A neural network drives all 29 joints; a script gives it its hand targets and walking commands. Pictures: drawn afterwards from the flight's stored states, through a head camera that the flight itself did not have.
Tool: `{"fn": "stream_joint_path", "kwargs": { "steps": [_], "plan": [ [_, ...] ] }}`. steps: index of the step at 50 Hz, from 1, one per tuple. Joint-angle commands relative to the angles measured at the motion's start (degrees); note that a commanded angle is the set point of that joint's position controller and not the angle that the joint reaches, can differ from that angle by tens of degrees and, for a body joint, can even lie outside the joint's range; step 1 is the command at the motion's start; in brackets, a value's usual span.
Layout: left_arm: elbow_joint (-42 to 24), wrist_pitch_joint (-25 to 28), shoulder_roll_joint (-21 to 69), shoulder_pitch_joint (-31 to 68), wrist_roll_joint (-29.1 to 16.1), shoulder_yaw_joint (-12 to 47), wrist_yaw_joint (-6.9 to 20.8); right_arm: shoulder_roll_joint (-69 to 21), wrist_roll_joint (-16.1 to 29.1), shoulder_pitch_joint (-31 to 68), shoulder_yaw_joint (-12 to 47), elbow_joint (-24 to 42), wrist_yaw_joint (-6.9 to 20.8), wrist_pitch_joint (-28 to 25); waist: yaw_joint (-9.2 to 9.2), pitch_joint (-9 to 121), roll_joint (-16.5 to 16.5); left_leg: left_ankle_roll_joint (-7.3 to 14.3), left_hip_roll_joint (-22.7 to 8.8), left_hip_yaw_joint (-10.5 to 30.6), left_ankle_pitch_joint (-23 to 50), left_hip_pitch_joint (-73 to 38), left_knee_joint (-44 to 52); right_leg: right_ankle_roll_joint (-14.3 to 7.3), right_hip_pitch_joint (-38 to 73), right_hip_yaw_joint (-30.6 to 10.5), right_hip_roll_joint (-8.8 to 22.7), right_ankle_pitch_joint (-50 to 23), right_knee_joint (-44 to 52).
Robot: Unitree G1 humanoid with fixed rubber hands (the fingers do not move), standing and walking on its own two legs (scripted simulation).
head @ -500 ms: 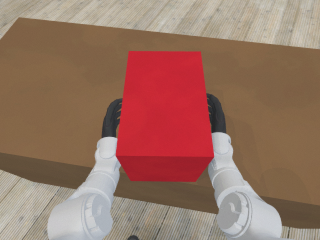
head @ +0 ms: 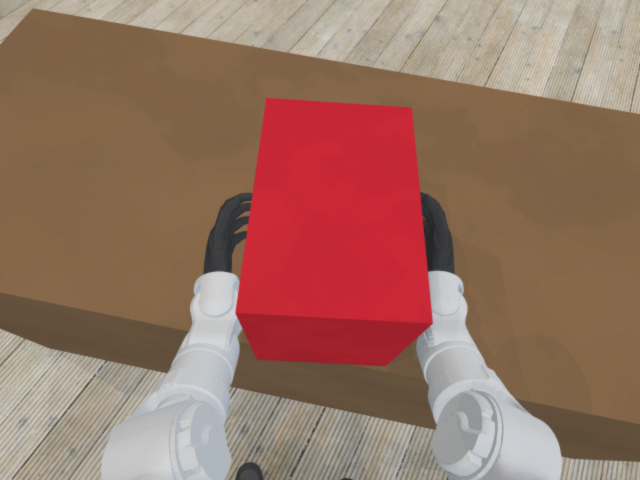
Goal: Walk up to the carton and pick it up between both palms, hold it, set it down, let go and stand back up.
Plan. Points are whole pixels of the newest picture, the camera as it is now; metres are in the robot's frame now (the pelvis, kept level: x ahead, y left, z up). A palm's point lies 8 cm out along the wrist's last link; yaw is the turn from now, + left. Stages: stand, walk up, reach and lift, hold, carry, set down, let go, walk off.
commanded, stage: reach and lift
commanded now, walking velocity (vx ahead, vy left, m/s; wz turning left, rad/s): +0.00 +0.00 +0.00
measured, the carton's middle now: (330, 240) +0.43 -0.01 -0.02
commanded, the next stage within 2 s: none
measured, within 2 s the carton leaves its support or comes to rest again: leaves its support in 1.74 s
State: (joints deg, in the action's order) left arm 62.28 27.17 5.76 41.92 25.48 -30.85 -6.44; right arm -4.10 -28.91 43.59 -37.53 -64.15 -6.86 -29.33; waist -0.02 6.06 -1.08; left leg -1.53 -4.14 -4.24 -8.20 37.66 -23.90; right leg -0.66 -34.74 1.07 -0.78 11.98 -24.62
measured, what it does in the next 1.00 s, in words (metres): stands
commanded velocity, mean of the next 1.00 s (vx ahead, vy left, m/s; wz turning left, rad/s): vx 0.00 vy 0.00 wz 0.00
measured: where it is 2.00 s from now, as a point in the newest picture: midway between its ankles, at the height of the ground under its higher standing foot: outside the picture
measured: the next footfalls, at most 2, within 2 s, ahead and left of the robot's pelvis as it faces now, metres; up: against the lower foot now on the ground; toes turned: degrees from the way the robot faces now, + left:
none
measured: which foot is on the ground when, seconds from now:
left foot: down 0.00-1.00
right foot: down 0.00-1.00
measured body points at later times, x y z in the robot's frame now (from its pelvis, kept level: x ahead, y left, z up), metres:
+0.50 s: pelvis +0.00 +0.00 +0.00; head +0.14 +0.01 +0.43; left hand +0.41 +0.13 -0.02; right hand +0.42 -0.15 -0.01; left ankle +0.01 +0.14 -0.73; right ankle -0.03 -0.11 -0.73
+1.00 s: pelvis -0.01 +0.00 +0.00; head +0.13 +0.01 +0.43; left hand +0.41 +0.13 -0.02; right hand +0.42 -0.15 +0.00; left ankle +0.01 +0.14 -0.73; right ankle -0.03 -0.11 -0.73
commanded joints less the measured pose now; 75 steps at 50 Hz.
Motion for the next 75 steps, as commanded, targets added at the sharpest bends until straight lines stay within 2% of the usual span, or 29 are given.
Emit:
{"fn": "stream_joint_path", "kwargs": {
  "steps": [1, 6, 10, 12, 15, 19, 23, 29, 31, 34, 36, 41, 45, 48, 54, 59, 62, 66, 71, 73, 75],
  "plan": [
    [2.4, 0.3, 26.6, 20.0, 4.8, 11.4, 4.3, -31.7, -6.3, 19.5, 17.1, -5.7, 9.0, -2.2, 1.44, 35.5, -1.0, 0.6, 2.1, -2.7, 21.2, -17.4, -2.1, 1.8, 21.5, 3.0, 0.4, -37.3, -3.0],
    [2.4, -0.1, 27.7, 19.6, 5.0, 12.0, 4.1, -31.6, -6.2, 19.2, 16.5, -7.0, 9.1, -2.5, 1.08, 34.4, 0.0, 0.2, 1.8, -2.6, 22.1, -19.0, -1.8, 1.4, 19.9, 3.6, 0.3, -37.0, -2.2],
    [2.4, 0.0, 26.9, 19.8, 4.8, 11.3, 3.9, -31.9, -6.0, 19.4, 17.0, -7.0, 9.0, -2.3, 1.47, 33.5, -1.3, 1.0, 1.9, -2.7, 19.7, -17.4, -1.2, 1.6, 20.7, 3.4, 0.1, -36.1, -2.0],
    [2.4, -0.2, 27.2, 19.4, 4.8, 11.7, 4.0, -31.9, -5.8, 19.2, 16.9, -7.3, 9.0, -2.3, 1.16, 33.5, -0.5, 1.0, 2.0, -2.7, 19.9, -17.3, -1.2, 1.6, 21.2, 3.3, 0.3, -36.6, -2.0],
    [2.6, -0.1, 27.5, 20.2, 4.6, 11.6, 4.1, -32.1, -6.1, 19.3, 17.0, -7.3, 8.7, -2.4, 0.78, 33.0, -1.1, 1.2, 2.2, -2.7, 18.2, -16.0, -0.7, 2.0, 22.0, 3.1, 0.3, -36.5, -1.9],
    [3.2, 0.4, 26.6, 20.2, 4.1, 11.5, 4.1, -32.4, -6.1, 19.4, 18.0, -7.3, 8.8, -2.5, 1.52, 34.5, -1.7, 1.9, 2.4, -2.7, 17.1, -14.1, 0.1, 2.4, 24.0, 2.6, 0.9, -38.6, -2.3],
    [3.4, 0.6, 27.5, 20.6, 3.8, 12.5, 3.8, -32.1, -5.5, 19.8, 17.9, -8.1, 8.7, -2.8, 1.29, 34.6, 0.0, 1.1, 2.0, -2.5, 18.8, -15.9, -0.5, 1.8, 21.0, 3.3, 0.5, -37.6, -2.1],
    [4.2, 1.2, 28.1, 21.0, 3.6, 12.8, 3.6, -31.3, -6.0, 20.6, 18.0, -9.1, 8.5, -3.9, 1.07, 35.4, -0.3, 0.7, 1.8, -2.2, 20.9, -17.0, -1.2, 1.6, 19.4, 3.6, 0.1, -37.6, -1.8],
    [4.6, 1.6, 27.8, 21.5, 3.5, 12.6, 3.4, -31.5, -6.0, 21.2, 18.2, -8.7, 8.4, -4.2, 1.49, 35.7, 0.0, 0.8, 1.8, -2.3, 20.3, -16.1, -1.2, 1.6, 19.7, 3.3, 0.1, -37.2, -2.0],
    [4.6, 2.2, 27.6, 22.8, 3.1, 12.9, 3.3, -31.6, -6.3, 21.6, 17.7, -9.5, 8.4, -4.7, 1.09, 36.8, -0.7, 1.1, 1.8, -2.3, 19.0, -15.1, -1.0, 1.7, 20.2, 3.4, 0.0, -37.5, -2.3],
    [4.4, 2.6, 27.9, 23.5, 3.4, 13.2, 3.0, -30.9, -6.5, 22.5, 17.9, -9.5, 8.3, -5.4, 0.92, 37.4, 0.5, 0.5, 1.7, -2.4, 20.4, -16.3, -1.5, 1.4, 19.1, 3.6, -0.2, -37.4, -2.1],
    [5.1, 4.3, 28.9, 25.2, 2.6, 13.1, 3.3, -31.8, -7.2, 24.4, 19.5, -9.4, 8.0, -7.5, 1.32, 39.8, -0.9, 0.6, 2.0, -2.4, 18.8, -14.0, -0.8, 2.0, 22.2, 3.4, 0.1, -40.3, -3.1],
    [6.7, 5.9, 28.8, 26.0, 2.4, 13.5, 3.6, -31.9, -6.9, 25.9, 21.1, -10.2, 7.8, -9.7, 1.54, 41.8, -1.4, 0.3, 2.0, -2.7, 20.8, -13.1, -1.7, 2.2, 23.2, 3.4, 0.2, -44.6, -4.3],
    [7.1, 6.3, 28.9, 26.2, 1.9, 14.2, 3.6, -31.0, -7.0, 26.5, 21.5, -11.6, 7.8, -10.6, 1.95, 42.2, -0.8, 0.3, 1.9, -2.7, 19.4, -12.9, -1.4, 1.9, 21.7, 3.6, 0.1, -43.4, -4.2],
    [7.4, 6.9, 28.9, 29.2, 0.1, 16.2, 3.4, -29.7, -7.0, 28.4, 20.8, -13.7, 7.6, -11.4, 1.19, 43.0, -0.5, -0.1, 2.0, -2.8, 17.2, -14.5, -2.0, 1.6, 18.1, 4.2, -1.1, -36.7, -3.2],
    [8.1, 6.8, 28.7, 30.4, -1.0, 17.0, 3.6, -29.1, -6.7, 29.1, 20.9, -15.8, 7.2, -11.1, 0.54, 43.3, -0.4, 0.0, 2.3, -2.8, 13.9, -13.1, -2.6, 1.9, 17.6, 3.7, -1.2, -34.2, -3.5],
    [8.7, 6.7, 27.7, 31.1, -2.3, 17.4, 3.6, -29.0, -5.9, 29.6, 21.9, -16.7, 7.3, -10.4, 1.01, 43.6, -0.8, 0.4, 2.8, -2.8, 11.4, -11.3, -2.2, 1.8, 17.7, 3.4, -1.2, -33.0, -3.8],
    [10.4, 6.6, 27.7, 30.7, -3.8, 18.8, 3.7, -29.1, -4.2, 30.3, 24.0, -16.1, 7.2, -10.4, 1.45, 45.8, 0.0, 0.4, 2.9, -2.5, 13.2, -10.6, -3.6, 2.0, 18.7, 3.1, -1.1, -36.8, -5.1],
    [9.4, 6.8, 28.3, 32.1, -7.0, 21.9, 4.1, -30.2, -0.3, 29.5, 28.6, -16.9, 6.9, -9.2, 0.92, 46.8, 0.4, 0.0, 3.0, -1.5, 15.0, -11.3, -4.9, 2.1, 18.7, 2.9, -1.5, -39.7, -6.2],
    [10.4, 6.9, 28.9, 32.2, -8.5, 23.2, 4.1, -30.4, 1.1, 30.3, 30.8, -15.6, 6.6, -8.8, 0.75, 48.2, 0.0, 0.1, 3.0, -1.0, 15.2, -11.8, -5.8, 2.3, 18.7, 2.9, -2.0, -40.0, -6.7],
    [10.0, 7.0, 30.0, 32.5, -10.0, 25.2, 4.0, -31.2, 3.4, 30.5, 33.3, -14.4, 6.6, -8.3, 0.74, 48.7, 1.1, -0.2, 2.9, -0.3, 17.8, -13.1, -7.0, 2.4, 18.1, 2.6, -2.2, -41.8, -7.3]
  ]
}}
